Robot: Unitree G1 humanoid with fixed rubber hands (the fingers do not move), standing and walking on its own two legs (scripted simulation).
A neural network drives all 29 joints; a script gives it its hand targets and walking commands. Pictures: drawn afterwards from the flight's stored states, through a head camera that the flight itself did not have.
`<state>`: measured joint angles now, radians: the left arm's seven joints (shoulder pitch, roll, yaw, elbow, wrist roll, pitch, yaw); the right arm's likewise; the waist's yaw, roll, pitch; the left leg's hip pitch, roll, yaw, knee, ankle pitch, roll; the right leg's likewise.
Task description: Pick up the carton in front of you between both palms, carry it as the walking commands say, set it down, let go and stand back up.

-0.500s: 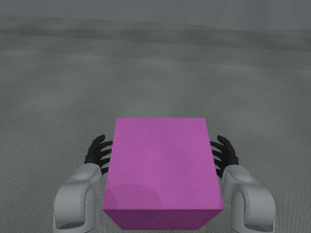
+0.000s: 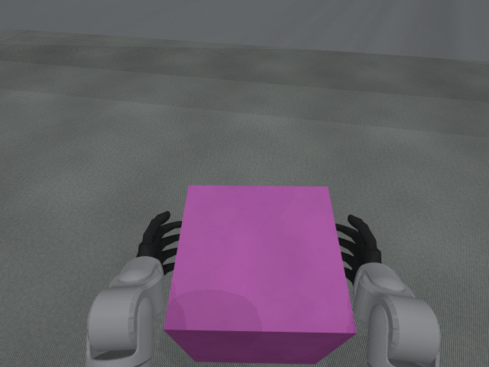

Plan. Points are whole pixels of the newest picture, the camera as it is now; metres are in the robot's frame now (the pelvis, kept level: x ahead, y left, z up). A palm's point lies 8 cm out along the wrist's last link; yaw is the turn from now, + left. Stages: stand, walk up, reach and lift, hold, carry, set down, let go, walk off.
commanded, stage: carry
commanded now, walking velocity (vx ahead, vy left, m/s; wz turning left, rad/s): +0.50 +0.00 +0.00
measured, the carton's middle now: (256, 281) +0.25 +0.00 +0.04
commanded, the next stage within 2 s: none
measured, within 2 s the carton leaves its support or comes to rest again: neither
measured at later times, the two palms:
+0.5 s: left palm (199, 138) +0.55 +0.13 +0.10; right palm (335, 142) +0.55 -0.17 +0.10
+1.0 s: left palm (201, 111) +0.67 +0.14 +0.10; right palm (321, 111) +0.68 -0.16 +0.11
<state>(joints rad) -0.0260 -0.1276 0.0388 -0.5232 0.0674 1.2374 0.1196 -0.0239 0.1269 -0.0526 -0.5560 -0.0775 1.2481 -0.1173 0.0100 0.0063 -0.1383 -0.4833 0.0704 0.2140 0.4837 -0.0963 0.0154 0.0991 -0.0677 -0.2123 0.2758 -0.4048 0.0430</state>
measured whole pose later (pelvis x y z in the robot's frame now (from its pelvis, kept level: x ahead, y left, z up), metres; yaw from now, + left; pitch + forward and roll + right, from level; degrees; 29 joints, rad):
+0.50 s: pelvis +0.31 -0.02 +0.00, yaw +0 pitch +2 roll +0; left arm -0.07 -0.13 0.04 -0.52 0.07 1.23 0.12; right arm -0.05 0.13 -0.08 -0.55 -0.07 1.22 -0.11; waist 0.01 0.02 -0.07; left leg -0.06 0.10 0.18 0.61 -0.47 -0.05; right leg -0.44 -0.05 -0.24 0.45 -0.03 -0.07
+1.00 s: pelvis +0.43 -0.01 +0.00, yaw +1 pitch +3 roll +0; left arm -0.08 -0.13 0.07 -0.43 0.08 1.24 0.11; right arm -0.08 0.13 -0.07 -0.45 -0.09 1.24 -0.11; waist 0.00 0.01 -0.14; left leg -0.17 0.07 0.14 0.50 -0.37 -0.03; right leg -0.30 -0.06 -0.22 0.53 -0.28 -0.03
